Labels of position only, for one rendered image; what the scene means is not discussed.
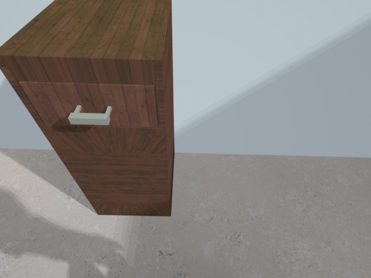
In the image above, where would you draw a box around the handle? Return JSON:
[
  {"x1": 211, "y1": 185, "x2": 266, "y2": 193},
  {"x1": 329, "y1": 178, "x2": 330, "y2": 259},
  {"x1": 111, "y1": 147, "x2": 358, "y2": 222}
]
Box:
[{"x1": 68, "y1": 105, "x2": 112, "y2": 125}]

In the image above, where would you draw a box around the cabinet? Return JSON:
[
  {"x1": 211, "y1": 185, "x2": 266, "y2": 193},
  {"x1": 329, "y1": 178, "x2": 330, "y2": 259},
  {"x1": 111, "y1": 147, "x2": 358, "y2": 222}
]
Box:
[{"x1": 0, "y1": 0, "x2": 174, "y2": 217}]

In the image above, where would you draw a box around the drawer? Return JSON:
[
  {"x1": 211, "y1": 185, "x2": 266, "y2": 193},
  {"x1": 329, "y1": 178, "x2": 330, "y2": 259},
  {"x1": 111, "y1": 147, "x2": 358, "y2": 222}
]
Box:
[{"x1": 19, "y1": 81, "x2": 159, "y2": 127}]

